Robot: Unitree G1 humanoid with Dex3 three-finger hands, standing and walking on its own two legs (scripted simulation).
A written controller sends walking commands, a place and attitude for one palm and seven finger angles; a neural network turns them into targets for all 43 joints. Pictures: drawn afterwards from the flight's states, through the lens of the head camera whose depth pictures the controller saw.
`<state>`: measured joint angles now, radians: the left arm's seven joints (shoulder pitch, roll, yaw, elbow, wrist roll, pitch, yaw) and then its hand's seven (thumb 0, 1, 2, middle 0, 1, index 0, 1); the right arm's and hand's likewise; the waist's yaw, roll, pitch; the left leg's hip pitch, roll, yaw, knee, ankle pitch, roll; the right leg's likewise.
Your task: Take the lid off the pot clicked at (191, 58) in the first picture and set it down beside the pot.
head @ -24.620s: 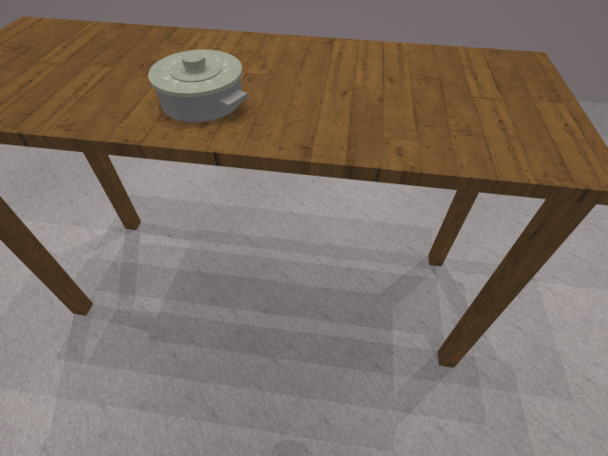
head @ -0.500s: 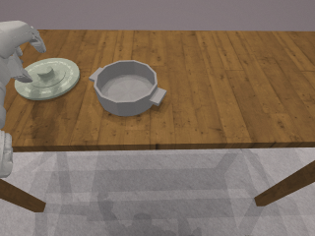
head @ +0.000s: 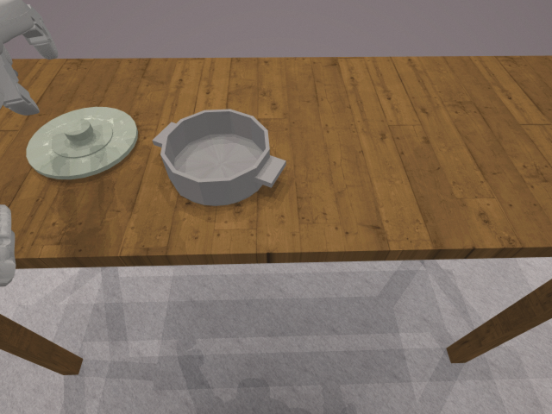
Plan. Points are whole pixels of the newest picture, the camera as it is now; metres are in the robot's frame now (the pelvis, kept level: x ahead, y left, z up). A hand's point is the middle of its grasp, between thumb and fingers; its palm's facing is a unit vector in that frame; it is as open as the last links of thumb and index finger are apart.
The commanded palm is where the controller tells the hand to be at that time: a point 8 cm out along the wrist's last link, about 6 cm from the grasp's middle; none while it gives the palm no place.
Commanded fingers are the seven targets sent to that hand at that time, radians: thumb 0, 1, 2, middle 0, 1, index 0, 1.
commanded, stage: raise the empty hand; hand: left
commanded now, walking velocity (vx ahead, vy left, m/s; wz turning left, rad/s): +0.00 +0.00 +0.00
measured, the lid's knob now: (78, 130) +0.56 +0.31 +0.10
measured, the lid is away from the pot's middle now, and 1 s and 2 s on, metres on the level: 0.25 0.25 0.25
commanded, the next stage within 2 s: draw the hand back to the body in 0.22 s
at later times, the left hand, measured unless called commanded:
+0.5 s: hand (2, 66) +0.47 +0.30 +0.27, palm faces -0.16 -0.07 -0.99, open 11.0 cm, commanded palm +0.44 +0.30 +0.32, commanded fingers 0.00 -0.15 0.93 -0.50 -0.57 -0.50 -0.57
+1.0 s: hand (23, 62) +0.41 +0.23 +0.30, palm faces +0.31 -0.85 -0.42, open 11.0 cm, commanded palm +0.36 +0.28 +0.31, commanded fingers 0.00 -0.02 0.93 -0.46 -0.53 -0.46 -0.53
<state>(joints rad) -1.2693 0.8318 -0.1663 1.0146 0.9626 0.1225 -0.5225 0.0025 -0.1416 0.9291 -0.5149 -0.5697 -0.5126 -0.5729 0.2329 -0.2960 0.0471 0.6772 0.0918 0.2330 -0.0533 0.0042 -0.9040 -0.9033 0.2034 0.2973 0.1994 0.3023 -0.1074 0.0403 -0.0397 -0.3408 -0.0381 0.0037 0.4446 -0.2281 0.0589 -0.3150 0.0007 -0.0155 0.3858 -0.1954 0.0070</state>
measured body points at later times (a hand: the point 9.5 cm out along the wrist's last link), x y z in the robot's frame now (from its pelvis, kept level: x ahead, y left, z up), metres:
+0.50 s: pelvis +0.01 +0.00 +0.00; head +0.05 -0.01 +0.45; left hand +0.47 +0.30 +0.32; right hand +0.10 -0.27 -0.12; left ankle -0.01 +0.08 -0.74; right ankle -0.01 -0.13 -0.74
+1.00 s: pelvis +0.00 -0.01 +0.00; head +0.02 -0.02 +0.45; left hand +0.39 +0.28 +0.32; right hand +0.16 -0.24 -0.10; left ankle -0.01 +0.08 -0.74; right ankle -0.01 -0.13 -0.74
